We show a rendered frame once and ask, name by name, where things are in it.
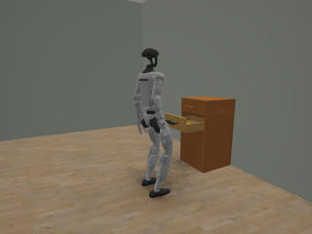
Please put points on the right robot upper arm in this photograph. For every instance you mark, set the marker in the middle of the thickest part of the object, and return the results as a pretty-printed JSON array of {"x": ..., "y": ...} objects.
[{"x": 157, "y": 85}]

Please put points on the robot left hand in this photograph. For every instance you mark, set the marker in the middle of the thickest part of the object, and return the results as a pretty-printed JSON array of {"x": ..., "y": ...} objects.
[{"x": 139, "y": 125}]

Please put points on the robot right hand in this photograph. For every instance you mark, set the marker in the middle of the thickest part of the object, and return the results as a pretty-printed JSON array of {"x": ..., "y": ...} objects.
[{"x": 165, "y": 133}]

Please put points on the left robot upper arm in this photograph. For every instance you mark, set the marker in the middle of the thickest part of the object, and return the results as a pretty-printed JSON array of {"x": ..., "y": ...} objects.
[{"x": 137, "y": 95}]

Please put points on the right robot shin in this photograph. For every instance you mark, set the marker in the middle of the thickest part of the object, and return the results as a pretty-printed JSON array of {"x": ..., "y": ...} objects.
[{"x": 162, "y": 171}]

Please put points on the handle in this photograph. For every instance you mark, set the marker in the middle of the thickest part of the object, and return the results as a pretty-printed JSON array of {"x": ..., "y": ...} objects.
[
  {"x": 189, "y": 107},
  {"x": 170, "y": 122}
]

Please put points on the left robot forearm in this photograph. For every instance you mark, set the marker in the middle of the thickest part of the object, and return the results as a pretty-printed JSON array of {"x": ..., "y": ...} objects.
[{"x": 139, "y": 110}]

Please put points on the robot torso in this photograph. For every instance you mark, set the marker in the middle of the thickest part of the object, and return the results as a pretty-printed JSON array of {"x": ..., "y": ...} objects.
[{"x": 146, "y": 83}]

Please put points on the drawer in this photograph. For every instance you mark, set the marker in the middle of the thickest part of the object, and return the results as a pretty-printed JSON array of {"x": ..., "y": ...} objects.
[{"x": 186, "y": 124}]

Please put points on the right robot forearm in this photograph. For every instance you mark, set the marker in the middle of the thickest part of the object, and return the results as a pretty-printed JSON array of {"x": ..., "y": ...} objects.
[{"x": 159, "y": 112}]

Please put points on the cabinet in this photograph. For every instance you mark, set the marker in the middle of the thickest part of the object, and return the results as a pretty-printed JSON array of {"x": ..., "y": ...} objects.
[{"x": 211, "y": 148}]

